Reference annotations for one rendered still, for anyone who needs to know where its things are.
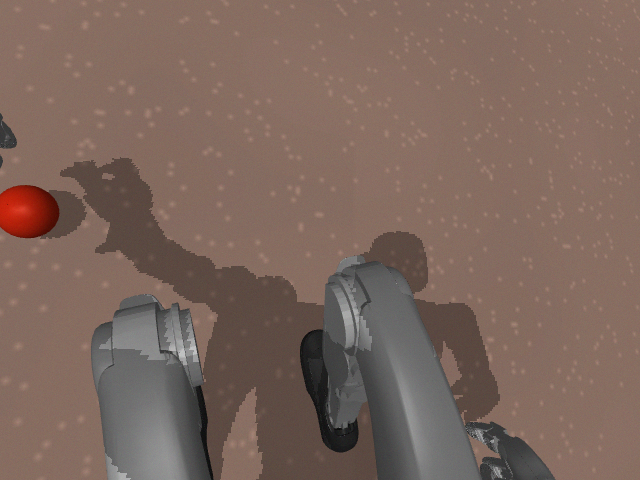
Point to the right robot hand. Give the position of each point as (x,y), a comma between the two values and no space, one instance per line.
(518,461)

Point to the right robot foot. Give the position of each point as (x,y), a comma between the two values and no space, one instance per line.
(316,380)

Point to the left robot foot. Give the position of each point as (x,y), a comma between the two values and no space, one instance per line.
(204,420)

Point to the left robot hand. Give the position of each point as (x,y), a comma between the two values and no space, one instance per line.
(7,138)

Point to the ball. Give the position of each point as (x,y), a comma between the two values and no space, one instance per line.
(27,211)

